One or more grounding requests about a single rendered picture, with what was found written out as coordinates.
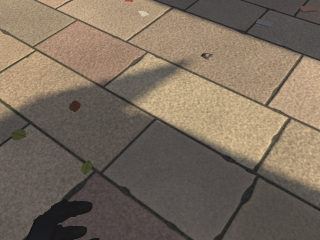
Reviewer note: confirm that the robot left hand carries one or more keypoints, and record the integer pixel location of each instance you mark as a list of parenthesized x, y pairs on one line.
[(45, 226)]

